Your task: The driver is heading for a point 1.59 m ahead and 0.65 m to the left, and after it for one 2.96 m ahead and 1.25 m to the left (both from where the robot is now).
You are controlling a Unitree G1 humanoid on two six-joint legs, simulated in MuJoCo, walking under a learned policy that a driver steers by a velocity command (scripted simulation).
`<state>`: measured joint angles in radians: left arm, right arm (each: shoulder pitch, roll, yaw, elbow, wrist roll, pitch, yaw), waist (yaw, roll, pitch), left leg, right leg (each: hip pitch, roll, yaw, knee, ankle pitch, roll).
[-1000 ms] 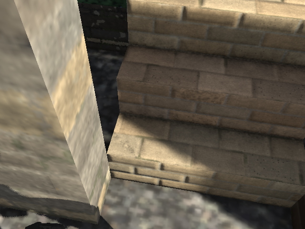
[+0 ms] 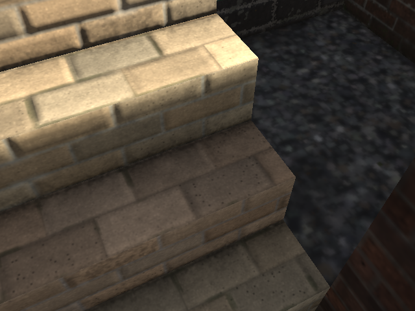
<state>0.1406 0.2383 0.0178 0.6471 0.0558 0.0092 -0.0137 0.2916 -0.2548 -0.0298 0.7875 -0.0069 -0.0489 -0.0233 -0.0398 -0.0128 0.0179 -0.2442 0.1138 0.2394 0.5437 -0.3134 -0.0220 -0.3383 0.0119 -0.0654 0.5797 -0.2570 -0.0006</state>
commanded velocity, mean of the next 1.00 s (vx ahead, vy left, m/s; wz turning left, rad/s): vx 0.07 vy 0.00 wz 0.25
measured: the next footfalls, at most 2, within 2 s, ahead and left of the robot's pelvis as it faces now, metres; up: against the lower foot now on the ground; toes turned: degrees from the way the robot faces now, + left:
left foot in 0.44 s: +0.01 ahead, +0.08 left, +0.00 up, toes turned +4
right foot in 0.88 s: +0.03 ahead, -0.16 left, +0.00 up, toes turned +21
